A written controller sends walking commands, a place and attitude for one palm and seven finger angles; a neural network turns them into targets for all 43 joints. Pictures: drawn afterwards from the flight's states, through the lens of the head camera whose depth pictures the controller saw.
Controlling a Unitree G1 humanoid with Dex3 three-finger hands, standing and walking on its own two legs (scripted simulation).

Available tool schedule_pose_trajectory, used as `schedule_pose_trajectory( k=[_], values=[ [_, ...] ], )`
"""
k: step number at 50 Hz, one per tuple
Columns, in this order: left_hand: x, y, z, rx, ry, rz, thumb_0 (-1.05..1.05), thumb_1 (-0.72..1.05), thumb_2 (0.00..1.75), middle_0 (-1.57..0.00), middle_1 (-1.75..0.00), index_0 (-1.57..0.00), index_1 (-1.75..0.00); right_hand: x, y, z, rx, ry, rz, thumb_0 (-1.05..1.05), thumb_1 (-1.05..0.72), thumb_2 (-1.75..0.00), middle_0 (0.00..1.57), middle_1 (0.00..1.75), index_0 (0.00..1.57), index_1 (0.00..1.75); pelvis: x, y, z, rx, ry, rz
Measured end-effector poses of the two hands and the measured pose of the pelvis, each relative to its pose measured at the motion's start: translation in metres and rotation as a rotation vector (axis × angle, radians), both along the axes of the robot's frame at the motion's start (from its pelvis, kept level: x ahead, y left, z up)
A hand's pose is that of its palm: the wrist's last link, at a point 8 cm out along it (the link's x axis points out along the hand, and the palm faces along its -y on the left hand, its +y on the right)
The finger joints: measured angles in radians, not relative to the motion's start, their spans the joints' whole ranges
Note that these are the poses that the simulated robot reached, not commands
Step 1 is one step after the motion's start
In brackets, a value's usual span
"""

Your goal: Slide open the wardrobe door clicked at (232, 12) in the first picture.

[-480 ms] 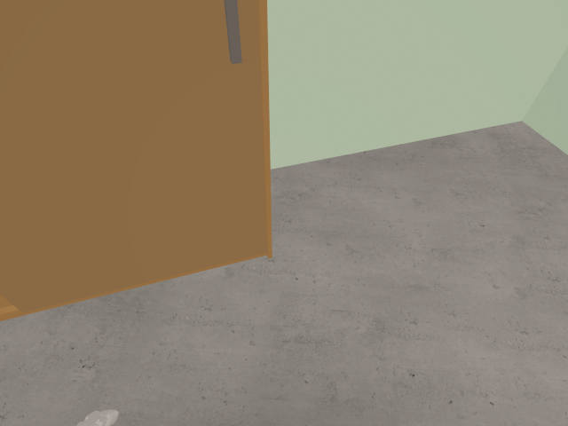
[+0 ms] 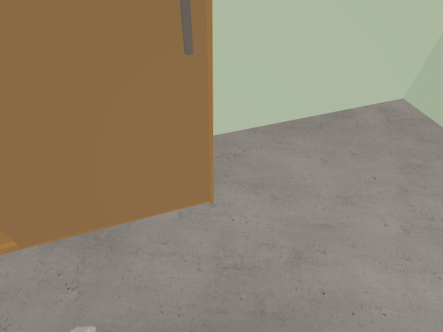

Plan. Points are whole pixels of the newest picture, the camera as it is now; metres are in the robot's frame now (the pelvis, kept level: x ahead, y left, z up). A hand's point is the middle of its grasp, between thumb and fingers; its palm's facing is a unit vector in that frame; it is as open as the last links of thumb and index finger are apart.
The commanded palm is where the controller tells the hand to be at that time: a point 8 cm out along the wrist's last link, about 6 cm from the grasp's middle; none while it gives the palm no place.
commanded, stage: stand and wait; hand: right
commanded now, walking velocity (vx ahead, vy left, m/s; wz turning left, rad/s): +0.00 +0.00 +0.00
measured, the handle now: (183, 5) +0.84 +0.16 +0.24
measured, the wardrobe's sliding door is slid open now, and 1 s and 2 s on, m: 0.00 0.00 0.00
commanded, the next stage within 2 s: look at it before walking up in 0.52 s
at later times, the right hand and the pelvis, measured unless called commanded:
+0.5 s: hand out of the picture +0.07 -0.23 -0.15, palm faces -0.04 +0.94 -0.33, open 7.4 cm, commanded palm none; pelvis -0.01 +0.01 +0.00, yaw +0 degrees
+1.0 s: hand out of the picture +0.08 -0.24 -0.15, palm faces -0.04 +0.94 -0.33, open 7.4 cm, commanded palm none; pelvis +0.00 +0.01 +0.00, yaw +0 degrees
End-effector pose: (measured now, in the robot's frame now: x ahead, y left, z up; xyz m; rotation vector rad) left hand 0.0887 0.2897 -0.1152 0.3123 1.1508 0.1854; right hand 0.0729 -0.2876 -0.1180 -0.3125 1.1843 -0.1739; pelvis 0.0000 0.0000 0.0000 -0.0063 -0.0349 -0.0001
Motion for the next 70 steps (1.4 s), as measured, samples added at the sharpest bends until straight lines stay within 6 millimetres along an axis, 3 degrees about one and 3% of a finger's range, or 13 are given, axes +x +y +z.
schedule_pose_trajectory(
  k=[10,19,32,60,70],
  values=[
    [-0.035,0.011,-0.006,0.0,0.082,0.028,0.01,0.9,0.9,-0.2,-0.3,-0.2,-0.29,-0.019,0.001,0.001,-0.015,0.046,-0.01,0.0,-0.9,-0.9,0.2,0.3,0.2,0.3,-0.008,0.006,0.002,0.0,-0.001,0.001],
    [-0.044,0.012,-0.007,-0.009,0.092,0.035,0.01,0.9,0.9,-0.2,-0.3,-0.2,-0.29,-0.015,0.008,0.002,-0.008,0.031,0.002,0.0,-0.9,-0.9,0.2,0.3,0.2,0.3,-0.012,0.01,0.002,0.0,0.001,0.003],
    [-0.038,0.011,-0.006,-0.012,0.075,0.031,0.01,0.9,0.9,-0.2,-0.3,-0.2,-0.29,-0.005,0.014,0.002,0.004,0.007,0.015,0.0,-0.9,-0.9,0.2,0.3,0.2,0.3,-0.011,0.011,0.003,0.001,0.007,0.004],
    [-0.013,0.009,-0.002,-0.003,0.056,0.021,0.01,0.9,0.9,-0.2,-0.3,-0.2,-0.29,0.003,0.006,0.003,-0.006,0.024,0.005,0.0,-0.9,-0.9,0.2,0.3,0.2,0.3,0.002,0.008,0.004,0.002,0.011,0.007],
    [-0.013,0.008,-0.003,-0.001,0.039,0.044,0.01,0.9,0.9,-0.2,-0.3,-0.2,-0.29,0.004,0.009,0.0,-0.006,0.034,0.008,0.0,-0.9,-0.9,0.2,0.3,0.2,0.3,0.001,0.008,0.002,0.002,0.014,0.037]
  ],
)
